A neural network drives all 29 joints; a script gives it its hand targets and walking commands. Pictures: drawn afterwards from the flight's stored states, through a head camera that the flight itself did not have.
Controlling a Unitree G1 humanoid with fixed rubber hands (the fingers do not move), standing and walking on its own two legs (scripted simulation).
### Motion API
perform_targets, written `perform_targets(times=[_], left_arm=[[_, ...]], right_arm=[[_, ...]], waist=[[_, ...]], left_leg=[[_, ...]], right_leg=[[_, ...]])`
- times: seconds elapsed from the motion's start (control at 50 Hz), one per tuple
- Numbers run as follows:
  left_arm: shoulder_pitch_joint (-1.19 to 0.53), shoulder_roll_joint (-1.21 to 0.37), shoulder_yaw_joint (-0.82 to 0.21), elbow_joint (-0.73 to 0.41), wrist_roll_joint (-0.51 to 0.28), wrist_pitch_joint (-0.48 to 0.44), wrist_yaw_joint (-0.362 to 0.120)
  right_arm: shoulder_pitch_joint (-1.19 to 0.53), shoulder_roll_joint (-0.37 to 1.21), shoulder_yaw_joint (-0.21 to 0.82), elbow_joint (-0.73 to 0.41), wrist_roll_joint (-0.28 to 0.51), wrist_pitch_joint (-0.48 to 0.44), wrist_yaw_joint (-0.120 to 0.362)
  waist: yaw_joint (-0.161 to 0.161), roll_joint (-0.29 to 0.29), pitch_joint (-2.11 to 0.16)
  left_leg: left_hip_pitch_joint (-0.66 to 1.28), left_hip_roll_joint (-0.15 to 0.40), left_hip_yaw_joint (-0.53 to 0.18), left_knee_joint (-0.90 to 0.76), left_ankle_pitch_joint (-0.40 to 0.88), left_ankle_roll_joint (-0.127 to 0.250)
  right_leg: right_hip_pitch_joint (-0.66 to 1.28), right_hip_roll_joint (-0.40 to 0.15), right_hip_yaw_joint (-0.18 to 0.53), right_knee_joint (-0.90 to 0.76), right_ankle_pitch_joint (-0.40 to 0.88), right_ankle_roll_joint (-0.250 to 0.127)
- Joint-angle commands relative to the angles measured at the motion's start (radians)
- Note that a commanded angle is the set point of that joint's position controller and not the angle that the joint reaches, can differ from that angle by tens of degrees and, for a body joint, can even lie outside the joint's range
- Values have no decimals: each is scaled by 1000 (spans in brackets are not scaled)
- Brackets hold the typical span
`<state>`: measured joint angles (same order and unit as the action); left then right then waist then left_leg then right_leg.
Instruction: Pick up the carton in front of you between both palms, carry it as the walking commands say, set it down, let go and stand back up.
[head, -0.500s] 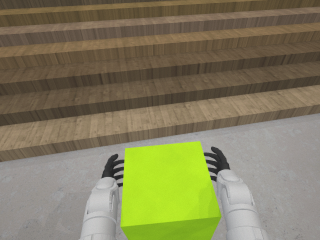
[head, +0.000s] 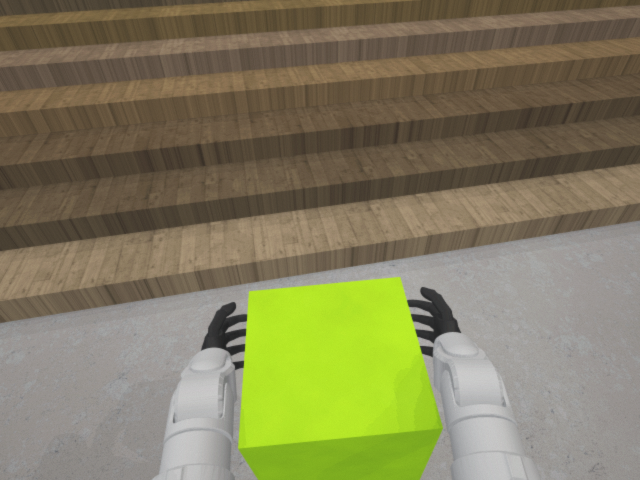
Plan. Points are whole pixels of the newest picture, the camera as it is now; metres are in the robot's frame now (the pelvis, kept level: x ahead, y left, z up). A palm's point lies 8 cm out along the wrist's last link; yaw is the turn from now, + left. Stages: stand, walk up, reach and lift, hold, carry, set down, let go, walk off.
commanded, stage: reach and lift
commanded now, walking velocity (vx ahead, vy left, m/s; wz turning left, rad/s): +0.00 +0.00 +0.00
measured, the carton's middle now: (334, 393) +0.28 +0.00 -0.06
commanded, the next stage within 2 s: hold in 0.44 s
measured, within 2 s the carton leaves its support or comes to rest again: neither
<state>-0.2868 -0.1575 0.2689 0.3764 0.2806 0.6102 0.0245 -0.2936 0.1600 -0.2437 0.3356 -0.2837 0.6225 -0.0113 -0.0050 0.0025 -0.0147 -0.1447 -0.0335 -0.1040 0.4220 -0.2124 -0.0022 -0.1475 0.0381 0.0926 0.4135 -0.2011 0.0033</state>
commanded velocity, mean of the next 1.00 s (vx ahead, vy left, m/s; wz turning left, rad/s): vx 0.00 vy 0.00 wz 0.00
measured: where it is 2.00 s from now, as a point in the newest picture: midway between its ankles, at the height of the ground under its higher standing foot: outside the picture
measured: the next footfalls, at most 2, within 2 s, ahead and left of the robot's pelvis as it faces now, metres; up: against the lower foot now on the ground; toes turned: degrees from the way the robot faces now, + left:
right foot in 1.76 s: +0.21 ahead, -0.10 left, +0.00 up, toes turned -7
left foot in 1.96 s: +0.27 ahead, +0.14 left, +0.00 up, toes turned +10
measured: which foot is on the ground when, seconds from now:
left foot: down 0.00-1.00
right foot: down 0.00-1.00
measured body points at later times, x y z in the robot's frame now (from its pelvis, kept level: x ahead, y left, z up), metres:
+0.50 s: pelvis +0.00 +0.00 +0.00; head -0.04 +0.00 +0.45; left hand +0.31 +0.16 +0.03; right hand +0.31 -0.14 +0.04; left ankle +0.01 +0.12 -0.74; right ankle +0.02 -0.12 -0.74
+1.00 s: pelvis -0.01 +0.00 +0.00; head -0.07 -0.01 +0.45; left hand +0.29 +0.15 +0.05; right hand +0.30 -0.15 +0.06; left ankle +0.01 +0.12 -0.74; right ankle +0.02 -0.12 -0.74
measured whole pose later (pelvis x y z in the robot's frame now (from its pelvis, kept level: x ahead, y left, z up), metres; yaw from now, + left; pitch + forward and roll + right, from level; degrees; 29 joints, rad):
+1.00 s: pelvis -0.01 +0.00 +0.00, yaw +0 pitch -8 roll +0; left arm -0.32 -0.17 0.27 0.31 0.28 0.73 0.03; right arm -0.33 0.17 -0.27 0.27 -0.30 0.74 0.01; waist -0.02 0.02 0.00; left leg -0.07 -0.04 -0.11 0.41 -0.20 0.00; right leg -0.07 0.03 0.09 0.40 -0.19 0.00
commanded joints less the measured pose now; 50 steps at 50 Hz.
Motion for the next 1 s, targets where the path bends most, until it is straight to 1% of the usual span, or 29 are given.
perform_targets(times=[0.0, 0.06, 0.08, 0.12, 0.16, 0.24, 0.28, 0.32, 0.38, 0.4, 0.42, 0.46, 0.48, 0.5, 0.52, 0.58, 0.6, 0.62, 0.64, 0.68, 0.7, 0.72, 0.74, 0.76, 0.8, 0.82, 0.84, 0.88, 0.98], left_arm=[[-580, -946, -591, -106, -259, -18, -275], [-481, -913, -516, -14, -224, 18, -278], [-503, -923, -513, -27, -198, 20, -281], [-476, -912, -435, 28, -193, 30, -273], [-539, -936, -500, -41, -222, 15, -272], [-526, -970, -542, -105, -263, 11, -271], [-493, -944, -518, -101, -247, 11, -266], [-590, -897, -498, -80, -220, 24, -266], [-539, -922, -495, -18, -232, 41, -270], [-541, -980, -528, -7, -256, 40, -272], [-507, -941, -567, -123, -253, 33, -274], [-462, -994, -584, -94, -275, 55, -261], [-495, -978, -649, -155, -304, 57, -262], [-419, -942, -659, -241, -291, 71, -263], [-440, -967, -645, -241, -321, 85, -258], [-399, -897, -616, -224, -305, 104, -239], [-399, -921, -590, -199, -269, 114, -240], [-460, -901, -601, -235, -287, 114, -238], [-427, -898, -568, -192, -272, 116, -243], [-445, -919, -585, -198, -280, 108, -241], [-472, -930, -559, -195, -273, 106, -245], [-478, -930, -527, -136, -272, 106, -247], [-494, -945, -526, -84, -264, 110, -253], [-543, -956, -585, -172, -319, 85, -251], [-522, -940, -557, -85, -273, 102, -258], [-620, -923, -558, -139, -250, 86, -260], [-623, -963, -569, -134, -286, 86, -264], [-654, -962, -577, -147, -306, 73, -263], [-605, -932, -520, -50, -271, 95, -264]], right_arm=[[-385, 1014, 507, 28, 238, -14, 252], [-364, 925, 439, 81, 167, 15, 256], [-427, 926, 402, 95, 178, 24, 256], [-467, 917, 438, 25, 188, 30, 254], [-449, 950, 443, 18, 218, 24, 251], [-464, 1010, 538, -49, 244, 15, 255], [-479, 981, 557, -44, 257, 24, 258], [-482, 931, 487, 5, 213, 38, 252], [-502, 938, 494, -9, 233, 34, 256], [-509, 939, 512, -32, 241, 32, 258], [-470, 1002, 562, -66, 267, 36, 258], [-427, 921, 568, -75, 241, 53, 251], [-354, 954, 521, -55, 248, 65, 240], [-323, 965, 619, -175, 269, 61, 241], [-312, 889, 558, -129, 256, 82, 239], [-298, 897, 566, -123, 261, 113, 237], [-343, 877, 538, -155, 254, 110, 237], [-370, 862, 529, -138, 233, 112, 246], [-420, 892, 554, -146, 265, 110, 255], [-443, 904, 592, -177, 296, 120, 253], [-484, 906, 582, -213, 300, 112, 258], [-546, 906, 570, -207, 281, 110, 264], [-518, 890, 560, -164, 282, 109, 265], [-490, 912, 568, -86, 286, 112, 266], [-449, 912, 491, -33, 248, 106, 270], [-558, 909, 488, -48, 257, 97, 273], [-512, 924, 486, -42, 236, 99, 268], [-540, 959, 568, -90, 262, 87, 268], [-503, 891, 457, -4, 205, 118, 259]], waist=[[-35, 72, -296], [-54, 2, -126], [-11, 35, -154], [-14, -39, -140], [-40, 27, -180], [-14, -13, -290], [63, -40, -311], [-20, 20, -227], [17, -3, -178], [-25, -4, -204], [20, 0, -252], [-11, 4, -249], [-83, 28, -239], [-4, 56, -307], [-60, 73, -257], [-6, -19, -174], [-34, 48, -129], [-42, -5, -102], [17, 16, -161], [29, -19, -97], [7, 29, -130], [8, -59, -127], [-20, -38, -95], [27, -63, -164], [-36, 22, -111], [8, 15, -168], [-47, 1, -184], [-24, -2, -234], [-31, -10, -148]], left_leg=[[104, -55, 8, -42, 162, 0], [11, -43, 2, -96, 64, 4], [-12, -42, 4, -89, 82, -5], [15, -51, 10, -92, 56, 17], [13, -57, 22, -77, 100, -4], [79, -45, -12, -76, 182, 8], [70, -51, 4, -75, 217, 16], [67, -47, 19, -64, 106, 9], [-17, -40, 10, -101, 20, 3], [21, -48, 2, -92, 91, -1], [125, -52, 14, -75, 157, 7], [85, -50, 5, -82, 234, -10], [141, -55, 4, -77, 311, -20], [173, -57, -6, -101, 334, -14], [133, -33, -8, -93, 344, -29], [119, -39, -3, -120, 285, -14], [61, -48, 0, -131, 177, -14], [51, -41, -2, -140, 137, -15], [40, -50, 0, -137, 60, 1], [41, -45, 8, -137, 94, 5], [5, -48, 16, -117, 2, 14], [5, -39, 6, -127, -66, 35], [15, -47, 13, -120, -46, 13], [56, -43, -3, -90, 61, 28], [93, -44, 10, -101, -15, 8], [61, -49, 35, -91, -16, 6], [86, -41, 21, -73, 16, 7], [113, -42, 10, -83, 62, 3], [28, -32, 4, -111, -37, 3]], right_leg=[[104, 45, 2, -31, 209, -1], [87, 49, -7, -61, 124, -12], [131, 37, -26, -80, 117, -10], [120, 38, -11, -72, 101, 1], [142, 26, -6, -78, 163, 2], [178, 53, -25, -55, 214, 3], [189, 46, -24, -44, 269, 13], [122, 36, -14, -57, 166, 6], [169, 48, -21, -54, 109, -2], [172, 37, -9, -67, 136, -8], [117, 38, -12, -61, 181, 12], [220, 50, -10, -61, 256, 7], [187, 51, 8, -87, 332, 0], [209, 61, -10, -76, 358, 10], [210, 44, -4, -93, 328, -17], [186, 57, -10, -90, 299, 5], [191, 44, -2, -115, 200, -13], [175, 56, -16, -111, 143, -13], [193, 38, -15, -102, 99, 0], [175, 49, -29, -110, 107, 9], [209, 16, -2, -100, 48, 1], [189, 25, -8, -79, -11, 16], [138, 31, -7, -99, -10, 1], [140, 40, -26, -86, 48, 8], [82, 39, -15, -101, -5, -10], [132, 37, -28, -82, 4, -2], [115, 36, -22, -79, 31, -8], [104, 42, -23, -69, 111, 1], [167, 43, -41, -77, 21, -5]])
